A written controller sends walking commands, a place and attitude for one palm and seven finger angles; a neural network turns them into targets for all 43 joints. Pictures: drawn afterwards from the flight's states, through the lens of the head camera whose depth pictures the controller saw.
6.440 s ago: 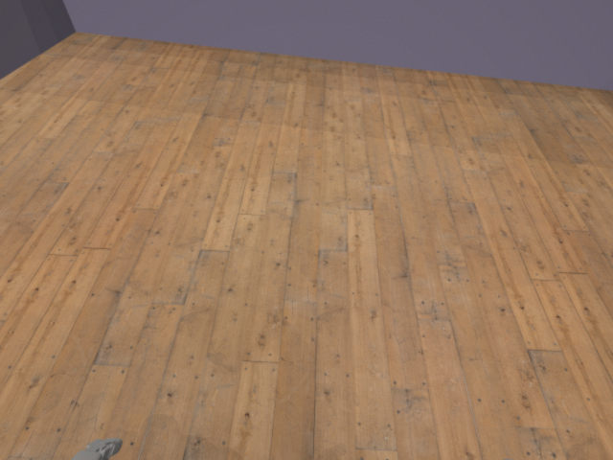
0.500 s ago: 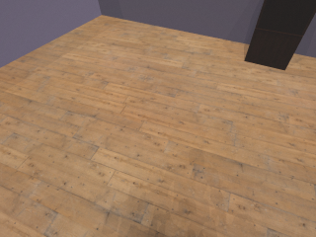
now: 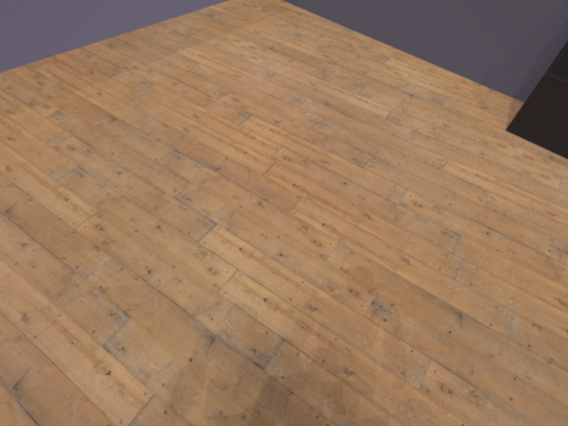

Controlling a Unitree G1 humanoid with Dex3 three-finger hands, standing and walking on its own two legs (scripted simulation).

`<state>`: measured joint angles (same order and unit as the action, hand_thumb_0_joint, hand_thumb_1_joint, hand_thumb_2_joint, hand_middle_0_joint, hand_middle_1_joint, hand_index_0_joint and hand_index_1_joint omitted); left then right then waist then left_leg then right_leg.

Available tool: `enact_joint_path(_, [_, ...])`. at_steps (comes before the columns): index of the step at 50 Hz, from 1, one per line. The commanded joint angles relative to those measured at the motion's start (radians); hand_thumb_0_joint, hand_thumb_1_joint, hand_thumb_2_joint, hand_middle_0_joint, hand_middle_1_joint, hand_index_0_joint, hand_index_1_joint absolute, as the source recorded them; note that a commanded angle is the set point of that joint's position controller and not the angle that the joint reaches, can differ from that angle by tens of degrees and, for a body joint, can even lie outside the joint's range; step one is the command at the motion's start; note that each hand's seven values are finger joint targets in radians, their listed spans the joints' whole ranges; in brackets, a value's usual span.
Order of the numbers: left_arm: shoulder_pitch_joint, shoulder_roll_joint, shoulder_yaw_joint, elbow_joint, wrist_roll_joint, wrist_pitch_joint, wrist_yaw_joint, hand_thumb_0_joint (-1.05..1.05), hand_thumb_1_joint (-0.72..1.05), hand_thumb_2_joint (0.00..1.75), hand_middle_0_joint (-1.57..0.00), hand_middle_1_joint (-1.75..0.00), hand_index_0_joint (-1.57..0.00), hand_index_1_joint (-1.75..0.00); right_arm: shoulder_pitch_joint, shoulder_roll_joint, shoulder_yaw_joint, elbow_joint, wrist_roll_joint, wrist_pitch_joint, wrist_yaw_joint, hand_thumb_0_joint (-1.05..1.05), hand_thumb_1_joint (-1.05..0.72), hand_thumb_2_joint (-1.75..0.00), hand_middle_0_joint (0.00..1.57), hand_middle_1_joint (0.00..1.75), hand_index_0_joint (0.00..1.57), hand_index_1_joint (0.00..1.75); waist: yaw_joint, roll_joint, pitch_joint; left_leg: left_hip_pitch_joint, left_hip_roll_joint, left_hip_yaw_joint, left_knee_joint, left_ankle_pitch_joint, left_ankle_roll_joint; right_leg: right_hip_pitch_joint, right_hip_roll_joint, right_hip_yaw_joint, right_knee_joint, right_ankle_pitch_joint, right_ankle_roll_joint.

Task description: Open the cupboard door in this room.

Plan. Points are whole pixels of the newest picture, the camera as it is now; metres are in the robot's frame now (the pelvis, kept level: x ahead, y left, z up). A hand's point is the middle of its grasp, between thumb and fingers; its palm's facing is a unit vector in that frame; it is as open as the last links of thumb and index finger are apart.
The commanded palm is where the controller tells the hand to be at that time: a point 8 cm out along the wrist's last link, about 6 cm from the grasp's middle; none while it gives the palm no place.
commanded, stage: turn or walk to find it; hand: left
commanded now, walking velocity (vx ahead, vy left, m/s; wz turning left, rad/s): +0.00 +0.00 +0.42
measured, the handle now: out of the picture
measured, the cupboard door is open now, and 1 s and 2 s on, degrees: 0 0 0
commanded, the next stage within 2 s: none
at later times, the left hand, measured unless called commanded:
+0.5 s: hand out of the picture +0.02 +0.16 -0.14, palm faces +0.21 -0.94 -0.28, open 7.3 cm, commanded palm none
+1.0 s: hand out of the picture -0.09 +0.22 -0.16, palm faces +0.44 -0.86 -0.26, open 7.3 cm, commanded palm none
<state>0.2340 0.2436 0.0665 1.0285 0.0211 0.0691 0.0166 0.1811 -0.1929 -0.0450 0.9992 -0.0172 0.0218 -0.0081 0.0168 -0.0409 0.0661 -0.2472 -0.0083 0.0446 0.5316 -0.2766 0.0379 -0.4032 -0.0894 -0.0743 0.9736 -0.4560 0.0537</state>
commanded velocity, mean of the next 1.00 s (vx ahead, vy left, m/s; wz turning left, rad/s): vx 0.00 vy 0.00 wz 0.42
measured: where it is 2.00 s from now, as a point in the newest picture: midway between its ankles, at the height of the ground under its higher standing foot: outside the picture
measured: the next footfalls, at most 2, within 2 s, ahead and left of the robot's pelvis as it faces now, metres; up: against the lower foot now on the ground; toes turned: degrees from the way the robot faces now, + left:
right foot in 0.32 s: +0.03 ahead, -0.14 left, +0.00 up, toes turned +4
left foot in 0.74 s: -0.04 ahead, +0.11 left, +0.00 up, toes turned +24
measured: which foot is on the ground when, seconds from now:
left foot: down 0.00-0.32, up 0.34-0.72, down 0.74-1.00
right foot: up 0.00-0.30, down 0.32-0.76, up 0.78-1.00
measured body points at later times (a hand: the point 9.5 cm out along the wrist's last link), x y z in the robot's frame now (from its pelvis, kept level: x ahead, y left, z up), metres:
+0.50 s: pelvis -0.02 -0.04 +0.00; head +0.01 -0.07 +0.45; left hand +0.01 +0.21 -0.12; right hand +0.07 -0.29 -0.16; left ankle -0.06 +0.10 -0.65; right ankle -0.01 -0.14 -0.74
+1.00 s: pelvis -0.05 +0.00 +0.01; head -0.03 +0.03 +0.45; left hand -0.11 +0.27 -0.14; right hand +0.13 -0.19 -0.13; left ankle -0.08 +0.09 -0.74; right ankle -0.01 -0.15 -0.66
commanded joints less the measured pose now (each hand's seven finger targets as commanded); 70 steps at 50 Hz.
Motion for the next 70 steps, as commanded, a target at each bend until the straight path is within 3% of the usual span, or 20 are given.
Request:
enact_joint_path(1, [-0.023, 0.057, 0.008, -0.092, -0.002, -0.036, -0.004, 0.00, 0.90, 0.90, -0.20, -0.30, -0.20, -0.30, 0.020, -0.191, -0.038, -0.060, -0.002, -0.017, -0.014, 0.00, -0.90, -0.90, 0.20, 0.30, 0.20, 0.30, -0.029, 0.175, -0.069, 0.100, 0.244, -0.264, -0.244, 0.298, 0.117, -0.097, -0.008, 0.045, 0.056, 0.037, 0.016])
enact_joint_path(8, [-0.069, 0.043, 0.003, -0.145, -0.007, -0.042, 0.002, 0.00, 0.90, 0.90, -0.20, -0.30, -0.20, -0.30, 0.055, -0.205, -0.056, -0.076, -0.007, -0.007, -0.008, 0.00, -0.90, -0.90, 0.20, 0.30, 0.20, 0.30, -0.056, 0.177, -0.103, 0.137, 0.245, -0.337, -0.196, 0.383, 0.140, -0.040, 0.030, 0.044, -0.143, -0.001, 0.020])
enact_joint_path(13, [0.019, 0.055, 0.006, -0.141, -0.013, -0.056, 0.008, 0.00, 0.90, 0.90, -0.20, -0.30, -0.20, -0.30, 0.009, -0.203, -0.064, -0.103, -0.005, 0.001, 0.001, 0.00, -0.90, -0.90, 0.20, 0.30, 0.20, 0.30, -0.008, 0.179, -0.121, 0.007, 0.187, -0.345, -0.125, 0.355, 0.094, 0.181, 0.060, 0.022, -0.440, 0.158, 0.007])
enact_joint_path(14, [0.054, 0.072, 0.009, -0.137, -0.011, -0.064, 0.011, 0.00, 0.90, 0.90, -0.20, -0.30, -0.20, -0.30, 0.004, -0.185, -0.062, -0.112, 0.001, 0.001, 0.003, 0.00, -0.90, -0.90, 0.20, 0.30, 0.20, 0.30, 0.010, 0.132, -0.141, -0.056, 0.146, -0.323, -0.072, 0.277, 0.055, 0.284, 0.032, 0.037, -0.580, 0.244, 0.001])
enact_joint_path(16, [0.055, 0.209, 0.035, -0.152, 0.010, -0.075, 0.020, 0.00, 0.90, 0.90, -0.20, -0.30, -0.20, -0.30, 0.004, -0.087, -0.046, -0.153, 0.007, 0.001, 0.013, 0.00, -0.90, -0.90, 0.20, 0.30, 0.20, 0.30, 0.022, -0.250, -0.097, -0.350, -0.065, -0.090, 0.273, -0.238, -0.065, 0.384, -0.350, 0.403, -0.718, 0.281, -0.163])
enact_joint_path(17, [0.038, 0.196, 0.039, -0.170, -0.001, -0.076, 0.022, 0.00, 0.90, 0.90, -0.20, -0.30, -0.20, -0.30, -0.009, -0.144, -0.059, -0.145, -0.008, 0.018, 0.009, 0.00, -0.90, -0.90, 0.20, 0.30, 0.20, 0.30, 0.031, -0.245, -0.084, -0.325, -0.021, -0.141, 0.456, -0.283, -0.061, 0.251, -0.384, 0.412, -0.747, 0.244, -0.212])
enact_joint_path(21, [-0.090, 0.105, 0.010, -0.195, -0.001, -0.080, 0.017, 0.00, 0.90, 0.90, -0.20, -0.30, -0.20, -0.30, 0.054, -0.116, -0.058, -0.084, -0.007, 0.034, 0.027, 0.00, -0.90, -0.90, 0.20, 0.30, 0.20, 0.30, -0.047, -0.098, -0.017, -0.316, 0.021, -0.096, 0.677, -0.092, -0.088, 0.192, -0.212, 0.120, -0.675, 0.368, -0.159])
enact_joint_path(30, [0.066, 0.160, 0.025, -0.124, 0.011, -0.076, 0.016, 0.00, 0.90, 0.90, -0.20, -0.30, -0.20, -0.30, -0.065, -0.091, -0.029, -0.099, 0.006, 0.024, 0.024, 0.00, -0.90, -0.90, 0.20, 0.30, 0.20, 0.30, 0.033, -0.150, -0.071, -0.217, 0.035, 0.003, 0.333, -0.186, -0.109, 0.340, -0.253, 0.053, -0.580, 0.701, -0.194])
enact_joint_path(35, [0.040, 0.176, 0.034, -0.107, 0.003, -0.065, 0.014, 0.00, 0.90, 0.90, -0.20, -0.30, -0.20, -0.30, 0.008, -0.107, -0.025, -0.083, 0.009, 0.004, 0.017, 0.00, -0.90, -0.90, 0.20, 0.30, 0.20, 0.30, -0.011, -0.158, -0.122, 0.000, 0.027, 0.051, -0.029, -0.011, -0.082, 0.297, -0.240, -0.010, -0.450, 0.672, -0.127])
enact_joint_path(36, [0.033, 0.157, 0.032, -0.113, -0.007, -0.059, 0.012, 0.00, 0.90, 0.90, -0.20, -0.30, -0.20, -0.30, 0.054, -0.146, -0.033, -0.076, 0.005, -0.006, 0.019, 0.00, -0.90, -0.90, 0.20, 0.30, 0.20, 0.30, -0.040, -0.046, -0.145, 0.135, 0.068, 0.008, -0.151, 0.142, -0.064, 0.203, -0.207, -0.056, -0.343, 0.557, -0.076])
enact_joint_path(37, [0.056, 0.099, 0.024, -0.141, -0.013, -0.052, 0.005, 0.00, 0.90, 0.90, -0.20, -0.30, -0.20, -0.30, 0.082, -0.245, -0.055, -0.078, -0.004, -0.014, 0.016, 0.00, -0.90, -0.90, 0.20, 0.30, 0.20, 0.30, -0.049, 0.236, -0.176, 0.289, 0.293, -0.280, -0.174, 0.434, 0.031, -0.034, -0.087, -0.112, -0.157, 0.178, -0.001])
enact_joint_path(38, [-0.001, 0.065, 0.001, -0.173, -0.004, -0.046, 0.005, 0.00, 0.90, 0.90, -0.20, -0.30, -0.20, -0.30, 0.127, -0.297, -0.064, -0.074, 0.001, -0.004, 0.013, 0.00, -0.90, -0.90, 0.20, 0.30, 0.20, 0.30, -0.072, 0.318, -0.144, 0.245, 0.418, -0.362, -0.187, 0.619, 0.126, -0.111, -0.036, -0.064, -0.004, -0.191, 0.018])
enact_joint_path(45, [-0.024, 0.080, 0.013, -0.116, -0.005, -0.034, -0.006, 0.00, 0.90, 0.90, -0.20, -0.30, -0.20, -0.30, 0.007, -0.203, -0.039, -0.099, 0.001, -0.019, -0.009, 0.00, -0.90, -0.90, 0.20, 0.30, 0.20, 0.30, -0.026, 0.179, -0.082, 0.119, 0.243, -0.223, -0.222, 0.428, 0.107, -0.107, -0.027, 0.049, 0.127, 0.064, 0.032])
enact_joint_path(53, [-0.092, 0.062, 0.007, -0.172, -0.007, -0.037, 0.000, 0.00, 0.90, 0.90, -0.20, -0.30, -0.20, -0.30, 0.053, -0.210, -0.057, -0.102, -0.007, -0.007, -0.003, 0.00, -0.90, -0.90, 0.20, 0.30, 0.20, 0.30, -0.059, 0.190, -0.087, 0.124, 0.243, -0.340, -0.205, 0.355, 0.138, -0.062, 0.018, 0.051, -0.090, 0.006, 0.030])
enact_joint_path(58, [0.007, 0.064, 0.007, -0.162, -0.015, -0.055, 0.006, 0.00, 0.90, 0.90, -0.20, -0.30, -0.20, -0.30, 0.012, -0.208, -0.064, -0.118, -0.005, 0.001, 0.002, 0.00, -0.90, -0.90, 0.20, 0.30, 0.20, 0.30, -0.007, 0.177, -0.123, -0.010, 0.184, -0.358, -0.116, 0.359, 0.094, 0.196, 0.063, 0.025, -0.442, 0.163, 0.009])
enact_joint_path(59, [0.049, 0.082, 0.013, -0.155, -0.013, -0.063, 0.009, 0.00, 0.90, 0.90, -0.20, -0.30, -0.20, -0.30, 0.006, -0.188, -0.062, -0.126, 0.001, 0.002, 0.005, 0.00, -0.90, -0.90, 0.20, 0.30, 0.20, 0.30, 0.016, 0.128, -0.135, -0.092, 0.142, -0.333, -0.066, 0.250, 0.053, 0.312, 0.032, 0.041, -0.577, 0.245, 0.003])
enact_joint_path(61, [0.055, 0.222, 0.035, -0.172, 0.009, -0.073, 0.018, 0.00, 0.90, 0.90, -0.20, -0.30, -0.20, -0.30, 0.009, -0.092, -0.048, -0.166, 0.006, 0.003, 0.013, 0.00, -0.90, -0.90, 0.20, 0.30, 0.20, 0.30, 0.028, -0.250, -0.092, -0.359, -0.068, -0.101, 0.322, -0.273, -0.065, 0.363, -0.368, 0.422, -0.731, 0.246, -0.162])
enact_joint_path(63, [-0.030, 0.179, 0.035, -0.200, -0.003, -0.068, 0.024, 0.00, 0.90, 0.90, -0.20, -0.30, -0.20, -0.30, 0.007, -0.149, -0.068, -0.143, -0.007, 0.031, 0.013, 0.00, -0.90, -0.90, 0.20, 0.30, 0.20, 0.30, -0.003, -0.192, -0.033, -0.320, -0.006, -0.158, 0.592, -0.237, -0.056, 0.150, -0.349, 0.392, -0.772, 0.110, -0.198])
enact_joint_path(65, [-0.110, 0.116, 0.011, -0.215, -0.005, -0.075, 0.017, 0.00, 0.90, 0.90, -0.20, -0.30, -0.20, -0.30, 0.063, -0.126, -0.063, -0.089, -0.010, 0.036, 0.026, 0.00, -0.90, -0.90, 0.20, 0.30, 0.20, 0.30, -0.054, -0.071, -0.004, -0.319, 0.017, -0.122, 0.685, -0.098, -0.075, 0.152, -0.227, 0.175, -0.715, 0.225, -0.151])
enact_joint_path(70, [-0.016, 0.099, 0.009, -0.173, -0.002, -0.086, 0.019, 0.00, 0.90, 0.90, -0.20, -0.30, -0.20, -0.30, 0.050, -0.114, -0.053, -0.072, -0.007, 0.037, 0.025, 0.00, -0.90, -0.90, 0.20, 0.30, 0.20, 0.30, -0.016, -0.115, -0.036, -0.318, 0.042, -0.080, 0.643, -0.073, -0.114, 0.262, -0.224, 0.086, -0.670, 0.443, -0.164])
